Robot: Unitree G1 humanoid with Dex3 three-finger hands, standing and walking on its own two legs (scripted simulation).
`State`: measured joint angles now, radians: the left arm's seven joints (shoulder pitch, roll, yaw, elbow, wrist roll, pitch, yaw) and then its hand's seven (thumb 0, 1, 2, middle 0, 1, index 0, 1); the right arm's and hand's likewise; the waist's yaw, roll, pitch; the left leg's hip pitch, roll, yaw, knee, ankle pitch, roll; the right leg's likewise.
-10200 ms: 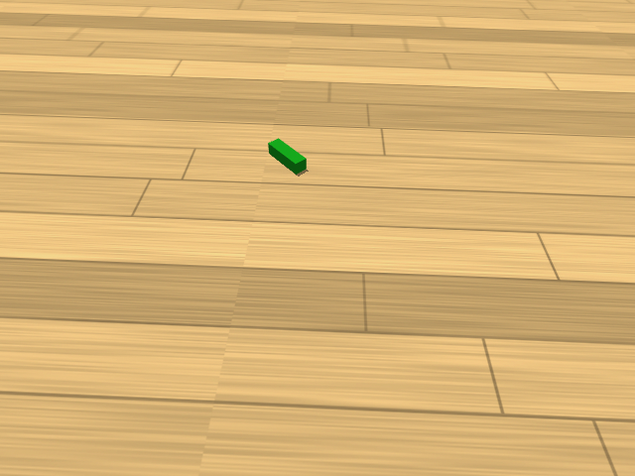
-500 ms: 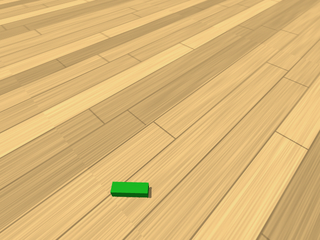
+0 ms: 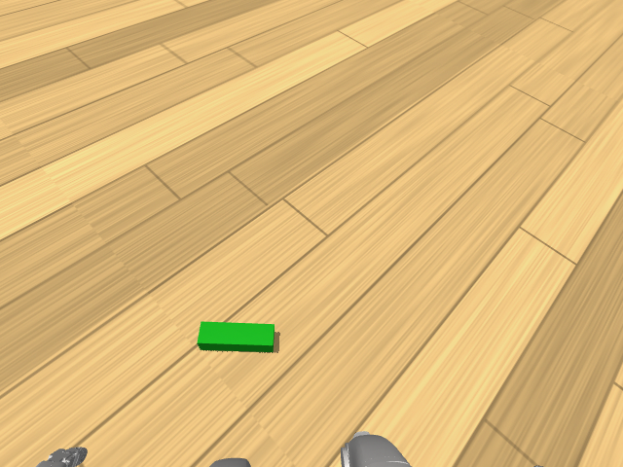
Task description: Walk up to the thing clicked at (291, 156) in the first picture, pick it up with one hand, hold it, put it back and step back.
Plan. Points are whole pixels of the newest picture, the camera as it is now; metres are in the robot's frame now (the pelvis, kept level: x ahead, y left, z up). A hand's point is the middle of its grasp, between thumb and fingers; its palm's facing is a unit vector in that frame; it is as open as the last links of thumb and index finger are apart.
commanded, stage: walk up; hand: left
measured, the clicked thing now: (237, 337) +0.52 +0.20 -0.73
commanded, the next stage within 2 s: stand in 1.18 s
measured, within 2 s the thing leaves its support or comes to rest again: neither
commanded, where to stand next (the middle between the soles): +0.12 -0.03 m, yaw +2 degrees
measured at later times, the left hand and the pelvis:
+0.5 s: hand out of the picture +0.10 +0.23 -0.15, palm faces -0.03 -0.92 -0.39, open 7.4 cm; pelvis -0.01 -0.03 -0.01, yaw +0 degrees
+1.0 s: hand out of the picture +0.07 +0.27 -0.15, palm faces -0.03 -0.91 -0.42, open 7.4 cm; pelvis +0.00 -0.01 +0.00, yaw +0 degrees
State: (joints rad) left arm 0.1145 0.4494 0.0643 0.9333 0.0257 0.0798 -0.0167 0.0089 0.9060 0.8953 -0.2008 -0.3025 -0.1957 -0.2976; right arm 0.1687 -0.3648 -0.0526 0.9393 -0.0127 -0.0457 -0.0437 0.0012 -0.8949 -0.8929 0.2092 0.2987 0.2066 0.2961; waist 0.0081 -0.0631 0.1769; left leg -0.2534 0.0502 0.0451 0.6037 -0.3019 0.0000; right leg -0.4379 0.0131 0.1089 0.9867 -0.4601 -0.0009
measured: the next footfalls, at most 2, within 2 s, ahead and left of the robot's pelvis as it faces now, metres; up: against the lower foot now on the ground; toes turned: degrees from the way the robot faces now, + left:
right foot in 0.12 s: +0.06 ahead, -0.16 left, +0.00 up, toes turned +2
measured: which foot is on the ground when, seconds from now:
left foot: down 0.00-1.00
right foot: up 0.00-0.10, down 0.12-1.00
